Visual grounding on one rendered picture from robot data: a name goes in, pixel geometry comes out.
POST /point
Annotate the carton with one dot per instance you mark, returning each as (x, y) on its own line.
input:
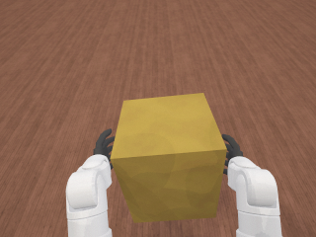
(169, 157)

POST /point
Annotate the left robot forearm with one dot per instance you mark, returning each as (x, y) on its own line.
(86, 199)

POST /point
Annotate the right robot forearm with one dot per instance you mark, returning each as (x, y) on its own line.
(256, 199)

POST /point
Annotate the robot right hand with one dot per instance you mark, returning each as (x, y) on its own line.
(233, 150)

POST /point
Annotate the robot left hand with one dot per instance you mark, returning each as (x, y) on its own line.
(102, 143)

